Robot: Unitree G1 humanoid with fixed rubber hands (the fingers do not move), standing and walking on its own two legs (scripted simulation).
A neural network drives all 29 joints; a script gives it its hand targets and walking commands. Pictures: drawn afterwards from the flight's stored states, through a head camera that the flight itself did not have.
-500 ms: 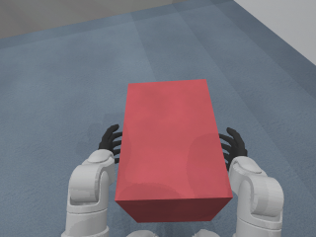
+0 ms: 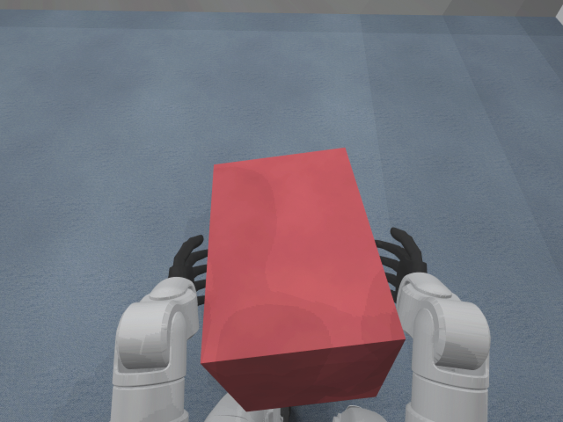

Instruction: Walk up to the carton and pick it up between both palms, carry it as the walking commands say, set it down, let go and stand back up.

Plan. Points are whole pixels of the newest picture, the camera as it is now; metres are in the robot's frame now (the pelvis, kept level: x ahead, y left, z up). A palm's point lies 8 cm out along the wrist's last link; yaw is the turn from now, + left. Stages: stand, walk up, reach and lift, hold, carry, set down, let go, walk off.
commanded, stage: carry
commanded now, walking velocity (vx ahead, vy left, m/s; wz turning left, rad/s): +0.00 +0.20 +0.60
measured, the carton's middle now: (295, 281) +0.32 -0.01 -0.01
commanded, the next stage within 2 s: none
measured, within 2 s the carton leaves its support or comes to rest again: neither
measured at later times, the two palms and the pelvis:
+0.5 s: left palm out of the picture +0.17 +0.37 +0.08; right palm (209, 280) +0.27 +0.10 +0.09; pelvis -0.04 +0.14 +0.01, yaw +17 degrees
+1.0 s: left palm out of the picture -0.07 +0.54 +0.08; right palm out of the picture +0.10 +0.31 +0.09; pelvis -0.21 +0.26 +0.01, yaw +35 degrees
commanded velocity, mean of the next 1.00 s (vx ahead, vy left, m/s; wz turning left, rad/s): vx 0.00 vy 0.20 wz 0.60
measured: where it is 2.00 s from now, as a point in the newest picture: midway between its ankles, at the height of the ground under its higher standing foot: outside the picture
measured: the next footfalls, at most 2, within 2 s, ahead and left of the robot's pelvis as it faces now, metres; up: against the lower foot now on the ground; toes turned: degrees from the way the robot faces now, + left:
left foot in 0.26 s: +0.09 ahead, +0.24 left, +0.00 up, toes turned +15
right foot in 0.54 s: +0.06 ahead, +0.07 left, +0.00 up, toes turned +12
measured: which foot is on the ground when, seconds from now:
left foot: down 0.00-0.00, up 0.02-0.24, down 0.26-0.56, up 0.58-0.80, down 0.82-1.00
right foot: down 0.00-0.26, up 0.28-0.52, down 0.54-0.82, up 0.84-1.00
